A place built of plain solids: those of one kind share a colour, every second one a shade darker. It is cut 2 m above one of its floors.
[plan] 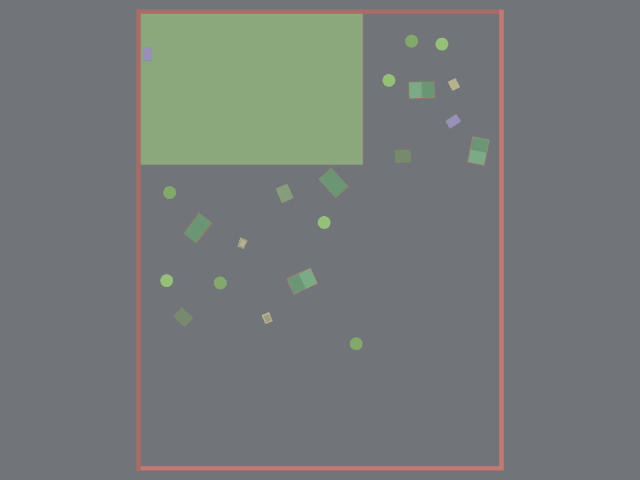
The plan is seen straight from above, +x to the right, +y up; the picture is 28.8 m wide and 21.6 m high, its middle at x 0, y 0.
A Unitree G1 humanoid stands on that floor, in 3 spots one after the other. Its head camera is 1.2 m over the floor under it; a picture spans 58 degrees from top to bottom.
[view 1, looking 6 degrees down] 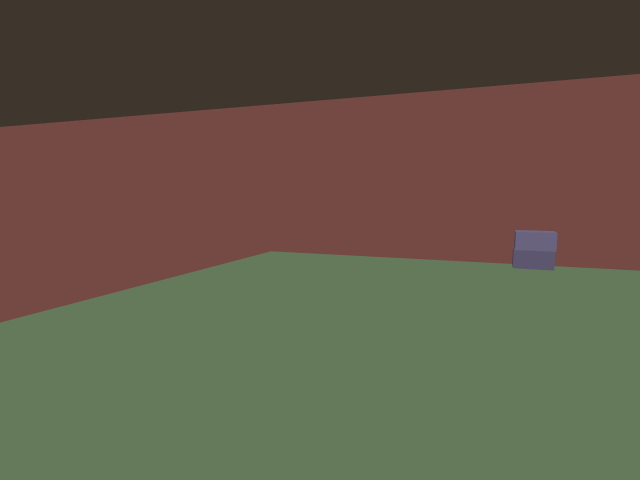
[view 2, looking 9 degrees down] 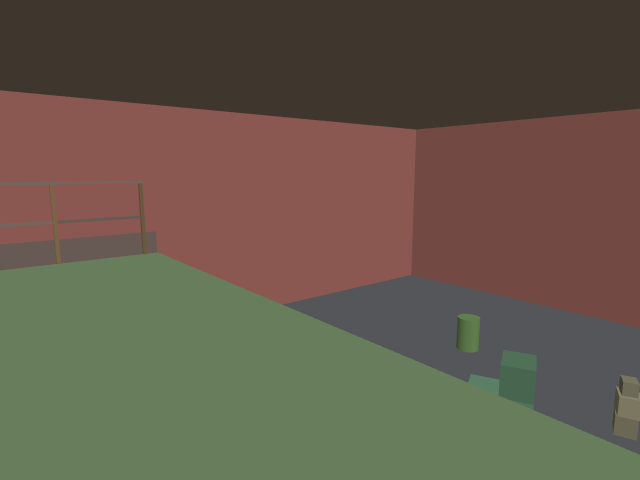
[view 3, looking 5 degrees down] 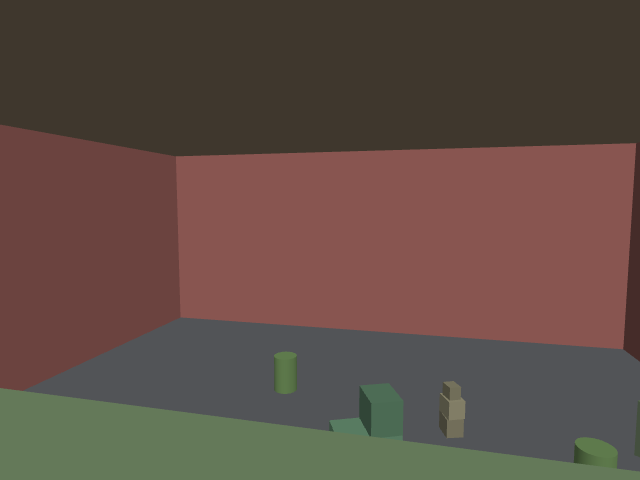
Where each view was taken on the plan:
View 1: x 0.07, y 7.62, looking -159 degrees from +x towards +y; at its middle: wall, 8.77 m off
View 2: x -4.55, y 5.51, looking -39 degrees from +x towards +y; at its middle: wall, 16.44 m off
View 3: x -1.81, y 5.51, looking -76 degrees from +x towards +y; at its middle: wall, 16.24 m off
